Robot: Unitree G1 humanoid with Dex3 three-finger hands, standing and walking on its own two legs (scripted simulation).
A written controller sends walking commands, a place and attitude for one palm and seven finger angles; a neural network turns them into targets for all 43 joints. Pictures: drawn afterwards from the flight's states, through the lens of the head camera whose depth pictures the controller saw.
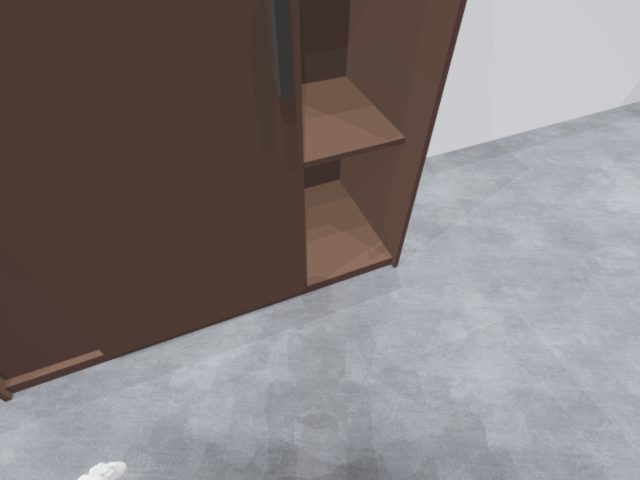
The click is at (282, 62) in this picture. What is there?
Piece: wardrobe's sliding door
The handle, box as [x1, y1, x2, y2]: [270, 0, 293, 98]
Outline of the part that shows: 270,0 275,63 274,77 277,93 281,98 293,96 289,0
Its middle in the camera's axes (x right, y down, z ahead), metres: -0.08 -0.39 +0.70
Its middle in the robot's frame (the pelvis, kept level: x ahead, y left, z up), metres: +0.81 +0.12 +0.21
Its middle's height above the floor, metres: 0.98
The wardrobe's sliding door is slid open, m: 0.37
